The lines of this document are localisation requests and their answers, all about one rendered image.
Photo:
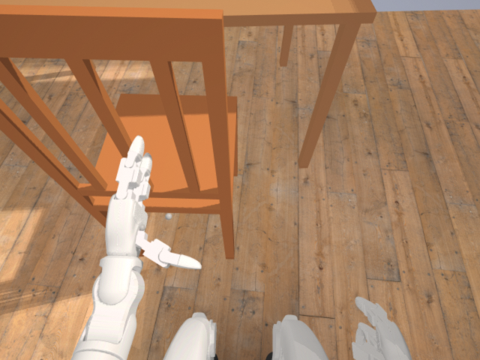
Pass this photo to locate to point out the left robot forearm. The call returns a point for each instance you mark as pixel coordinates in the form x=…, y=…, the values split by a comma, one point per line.
x=117, y=291

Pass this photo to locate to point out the chair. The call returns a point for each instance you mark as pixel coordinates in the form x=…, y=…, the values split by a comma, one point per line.
x=192, y=139

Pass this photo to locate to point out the robot left hand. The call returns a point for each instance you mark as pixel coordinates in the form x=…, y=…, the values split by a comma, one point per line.
x=126, y=213

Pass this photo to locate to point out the table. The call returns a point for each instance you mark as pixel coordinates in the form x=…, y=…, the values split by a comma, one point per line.
x=350, y=14

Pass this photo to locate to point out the robot thigh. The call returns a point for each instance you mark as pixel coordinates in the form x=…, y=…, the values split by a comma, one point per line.
x=294, y=340
x=195, y=340

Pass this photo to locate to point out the robot right hand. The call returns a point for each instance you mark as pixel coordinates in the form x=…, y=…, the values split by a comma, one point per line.
x=384, y=343

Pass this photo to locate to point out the robot left thigh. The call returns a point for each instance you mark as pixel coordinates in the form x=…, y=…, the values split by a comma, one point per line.
x=195, y=340

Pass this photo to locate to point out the robot right thigh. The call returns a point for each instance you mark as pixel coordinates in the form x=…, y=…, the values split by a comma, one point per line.
x=294, y=340

